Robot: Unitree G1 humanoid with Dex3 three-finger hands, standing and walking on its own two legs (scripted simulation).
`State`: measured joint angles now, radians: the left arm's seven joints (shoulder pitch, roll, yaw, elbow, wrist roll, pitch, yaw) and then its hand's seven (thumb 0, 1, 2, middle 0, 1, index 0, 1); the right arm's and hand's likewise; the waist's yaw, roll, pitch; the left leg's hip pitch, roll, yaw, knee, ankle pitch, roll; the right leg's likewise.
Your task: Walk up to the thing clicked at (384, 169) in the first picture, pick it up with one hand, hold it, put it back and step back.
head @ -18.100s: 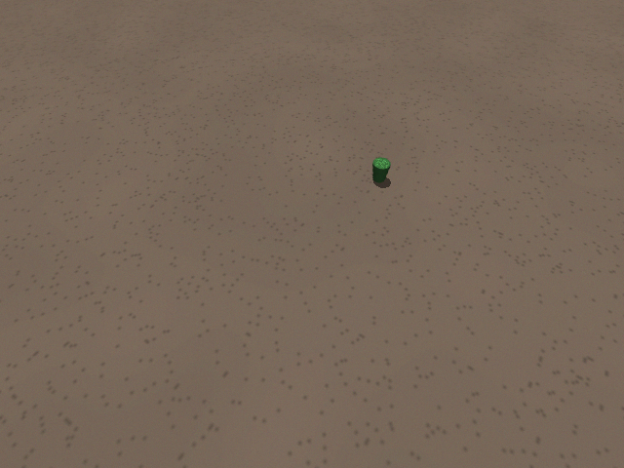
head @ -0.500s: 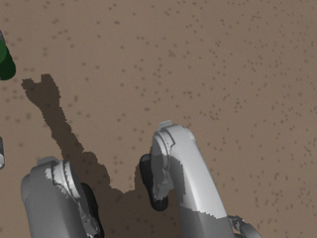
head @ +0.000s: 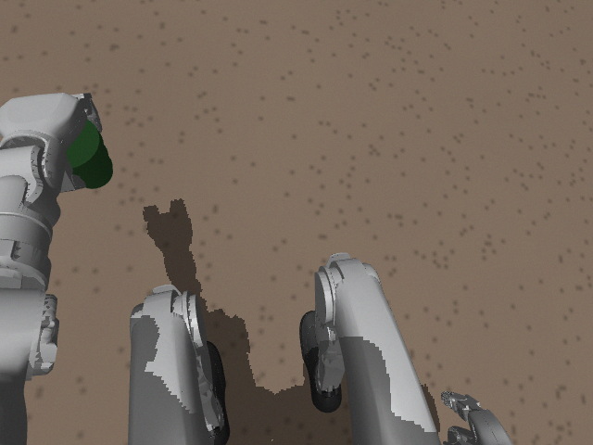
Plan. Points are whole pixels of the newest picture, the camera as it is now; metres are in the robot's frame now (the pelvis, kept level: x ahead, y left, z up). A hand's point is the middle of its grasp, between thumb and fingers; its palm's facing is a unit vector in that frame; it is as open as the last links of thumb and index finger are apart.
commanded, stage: lift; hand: left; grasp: from above
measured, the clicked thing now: (81, 158) +0.52 +0.24 -0.13
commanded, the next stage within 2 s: hold in 1.14 s
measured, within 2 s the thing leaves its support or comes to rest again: neither
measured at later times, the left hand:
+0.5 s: hand out of the picture +0.41 +0.24 +0.10, palm faces -0.44 -0.09 -0.90, open 10.3 cm
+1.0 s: hand out of the picture +0.40 +0.22 +0.22, palm faces -0.44 -0.09 -0.89, open 10.3 cm
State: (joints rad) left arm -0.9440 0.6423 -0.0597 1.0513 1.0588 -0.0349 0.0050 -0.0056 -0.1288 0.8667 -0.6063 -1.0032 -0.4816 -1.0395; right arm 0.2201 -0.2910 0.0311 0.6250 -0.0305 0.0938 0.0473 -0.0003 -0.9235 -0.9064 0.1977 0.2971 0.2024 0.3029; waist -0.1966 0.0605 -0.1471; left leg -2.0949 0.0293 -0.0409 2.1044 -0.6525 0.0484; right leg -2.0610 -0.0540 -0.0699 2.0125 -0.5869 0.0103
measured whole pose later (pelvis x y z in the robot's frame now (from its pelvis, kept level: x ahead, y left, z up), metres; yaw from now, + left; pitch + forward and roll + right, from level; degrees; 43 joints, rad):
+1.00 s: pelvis +0.06 +0.00 +0.29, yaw +3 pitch +14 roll -1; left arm -0.44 0.37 -0.20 0.93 0.98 0.03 0.15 -0.01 -0.14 0.87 -0.63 -0.98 -0.50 -1.02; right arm 0.27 -0.24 -0.04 0.75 0.05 0.00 -0.07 0.01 -0.92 -0.90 0.20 0.30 0.20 0.30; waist -0.07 0.04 -0.11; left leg -0.78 0.03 0.03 0.97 -0.43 0.01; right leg -0.79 -0.02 -0.03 0.93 -0.38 0.01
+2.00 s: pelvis +0.09 -0.01 +0.34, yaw +2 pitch +4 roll +0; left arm -0.28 0.39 -0.23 0.68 0.98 0.00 -0.01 -0.01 -0.13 0.86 -0.62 -0.98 -0.50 -1.02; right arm 0.21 -0.25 -0.04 0.69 0.07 0.08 -0.06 0.01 -0.92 -0.90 0.20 0.30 0.20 0.30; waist 0.00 0.05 -0.05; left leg -0.35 0.02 0.06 0.57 -0.29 0.01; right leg -0.39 -0.02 0.00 0.57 -0.26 0.01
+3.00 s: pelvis +0.09 -0.01 +0.35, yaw +2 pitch +1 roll +0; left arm -0.24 0.40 -0.23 0.60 0.98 0.00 -0.04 0.00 -0.11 0.84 -0.60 -0.99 -0.48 -1.02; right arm 0.18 -0.25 -0.03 0.69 0.08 0.10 -0.07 0.01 -0.92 -0.90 0.20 0.30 0.20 0.30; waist 0.02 0.06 -0.01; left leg -0.24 0.01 0.06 0.45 -0.24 0.01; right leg -0.29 -0.02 0.00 0.48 -0.21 0.00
